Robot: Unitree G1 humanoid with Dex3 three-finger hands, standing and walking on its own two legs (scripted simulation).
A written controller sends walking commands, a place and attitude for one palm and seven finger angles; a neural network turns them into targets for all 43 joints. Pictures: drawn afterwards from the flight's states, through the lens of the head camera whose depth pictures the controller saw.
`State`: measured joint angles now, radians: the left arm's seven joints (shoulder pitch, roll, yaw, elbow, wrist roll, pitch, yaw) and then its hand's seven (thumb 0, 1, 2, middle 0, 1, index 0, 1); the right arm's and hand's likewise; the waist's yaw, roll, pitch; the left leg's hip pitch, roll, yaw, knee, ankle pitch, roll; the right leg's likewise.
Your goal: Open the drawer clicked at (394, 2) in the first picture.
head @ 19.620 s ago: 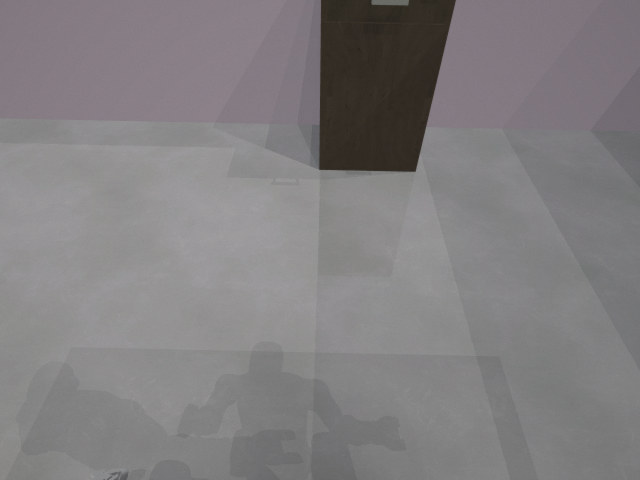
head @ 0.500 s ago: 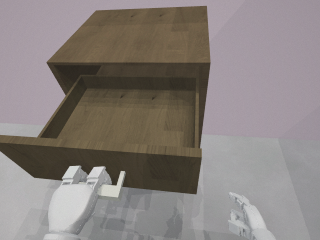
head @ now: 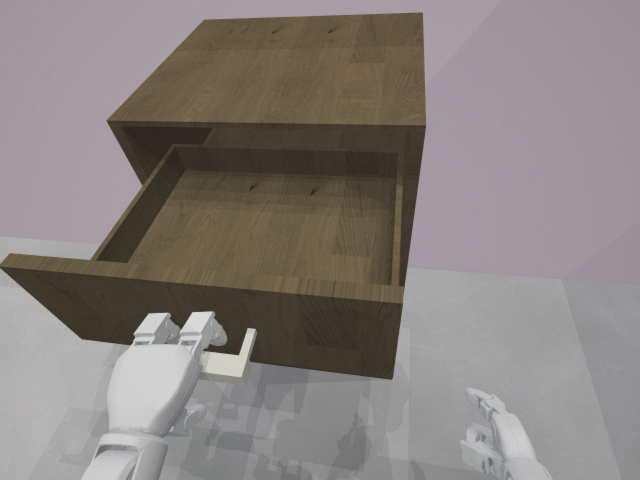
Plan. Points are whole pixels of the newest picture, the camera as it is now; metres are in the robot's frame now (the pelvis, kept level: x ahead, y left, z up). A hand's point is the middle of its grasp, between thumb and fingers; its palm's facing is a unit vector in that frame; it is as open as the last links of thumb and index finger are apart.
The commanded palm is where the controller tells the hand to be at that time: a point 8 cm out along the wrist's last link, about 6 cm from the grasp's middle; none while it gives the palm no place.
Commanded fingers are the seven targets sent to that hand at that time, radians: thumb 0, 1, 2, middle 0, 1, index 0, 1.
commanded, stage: open the thumb to release the handle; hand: left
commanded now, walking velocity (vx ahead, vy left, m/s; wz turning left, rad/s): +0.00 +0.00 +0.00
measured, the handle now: (198, 347) +0.25 +0.18 +0.06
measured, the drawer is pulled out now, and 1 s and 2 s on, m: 0.29 0.28 0.27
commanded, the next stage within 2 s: lift the hand off the handle in 0.10 s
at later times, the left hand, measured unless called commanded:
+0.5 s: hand (184, 388) +0.20 +0.19 +0.04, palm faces +0.08 -0.13 -0.99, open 13.7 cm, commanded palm +0.18 +0.20 +0.09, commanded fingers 0.00 -0.50 0.30 -0.30 -1.20 -0.30 -1.20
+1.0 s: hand (155, 356) +0.21 +0.21 +0.10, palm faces +0.11 -0.16 -0.98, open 13.8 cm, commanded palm +0.18 +0.20 +0.16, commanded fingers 0.00 -0.50 0.30 -0.30 -1.20 -0.30 -1.20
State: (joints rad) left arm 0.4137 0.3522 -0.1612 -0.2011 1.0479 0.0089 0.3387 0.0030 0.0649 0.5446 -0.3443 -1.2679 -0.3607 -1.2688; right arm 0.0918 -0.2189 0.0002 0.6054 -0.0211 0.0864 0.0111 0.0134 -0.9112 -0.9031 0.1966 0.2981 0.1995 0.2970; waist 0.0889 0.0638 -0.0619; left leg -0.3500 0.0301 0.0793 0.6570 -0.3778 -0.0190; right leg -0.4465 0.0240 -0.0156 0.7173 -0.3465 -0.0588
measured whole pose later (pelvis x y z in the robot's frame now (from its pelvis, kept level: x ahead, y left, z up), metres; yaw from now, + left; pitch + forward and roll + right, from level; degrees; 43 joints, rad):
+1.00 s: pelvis +0.00 +0.02 +0.02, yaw +1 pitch -1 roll +1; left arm 0.31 0.37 -0.20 -0.34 0.98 0.13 0.15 -0.01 -0.49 0.30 -0.32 -1.20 -0.32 -1.21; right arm 0.07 -0.25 0.01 0.61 0.00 0.13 0.03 0.01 -0.91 -0.90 0.20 0.30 0.20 0.30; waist 0.12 0.10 -0.02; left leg -0.20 0.01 0.06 0.52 -0.31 0.01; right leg -0.27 0.01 -0.03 0.55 -0.27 -0.03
